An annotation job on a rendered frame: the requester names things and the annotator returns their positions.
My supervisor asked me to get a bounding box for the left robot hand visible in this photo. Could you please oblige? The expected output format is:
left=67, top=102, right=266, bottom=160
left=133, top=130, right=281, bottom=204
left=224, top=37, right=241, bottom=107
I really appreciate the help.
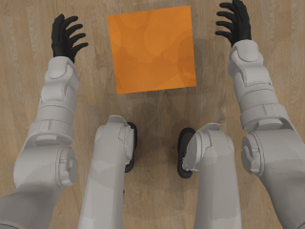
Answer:
left=51, top=13, right=89, bottom=64

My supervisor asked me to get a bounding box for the right robot upper arm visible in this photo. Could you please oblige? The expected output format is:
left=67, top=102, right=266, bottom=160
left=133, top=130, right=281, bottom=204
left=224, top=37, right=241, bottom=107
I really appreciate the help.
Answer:
left=241, top=129, right=305, bottom=229

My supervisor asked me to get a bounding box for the robot left shin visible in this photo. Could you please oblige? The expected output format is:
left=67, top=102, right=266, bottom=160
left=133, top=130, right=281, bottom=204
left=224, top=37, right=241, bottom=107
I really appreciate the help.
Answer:
left=93, top=115, right=131, bottom=165

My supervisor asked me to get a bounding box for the carton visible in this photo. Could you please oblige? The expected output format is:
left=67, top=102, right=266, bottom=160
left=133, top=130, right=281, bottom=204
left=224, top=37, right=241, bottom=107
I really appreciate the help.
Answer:
left=107, top=5, right=196, bottom=94

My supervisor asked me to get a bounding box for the right robot hand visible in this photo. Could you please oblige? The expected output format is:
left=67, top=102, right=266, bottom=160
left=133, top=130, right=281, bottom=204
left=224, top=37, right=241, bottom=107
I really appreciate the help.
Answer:
left=215, top=0, right=252, bottom=48

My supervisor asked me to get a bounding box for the right robot forearm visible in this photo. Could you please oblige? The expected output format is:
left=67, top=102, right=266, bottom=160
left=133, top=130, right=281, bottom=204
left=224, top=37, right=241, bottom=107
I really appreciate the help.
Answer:
left=227, top=39, right=305, bottom=150

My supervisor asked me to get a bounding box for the left robot upper arm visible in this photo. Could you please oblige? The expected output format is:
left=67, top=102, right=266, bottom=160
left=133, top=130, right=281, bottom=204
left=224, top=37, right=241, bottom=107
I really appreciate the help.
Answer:
left=0, top=144, right=78, bottom=229

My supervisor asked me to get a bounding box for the left robot forearm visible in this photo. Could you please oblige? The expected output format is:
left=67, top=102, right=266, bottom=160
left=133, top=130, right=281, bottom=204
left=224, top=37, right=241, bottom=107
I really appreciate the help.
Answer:
left=13, top=56, right=81, bottom=186

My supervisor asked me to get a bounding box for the robot right thigh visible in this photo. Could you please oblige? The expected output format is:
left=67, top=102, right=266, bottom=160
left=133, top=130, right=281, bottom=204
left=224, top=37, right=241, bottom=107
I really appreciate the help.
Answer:
left=190, top=130, right=242, bottom=229

